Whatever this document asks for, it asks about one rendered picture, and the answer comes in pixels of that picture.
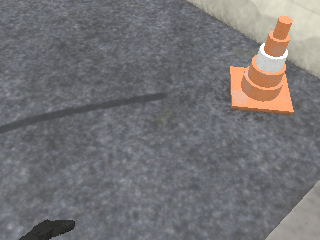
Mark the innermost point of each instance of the left robot hand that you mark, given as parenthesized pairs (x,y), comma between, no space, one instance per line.
(47,229)

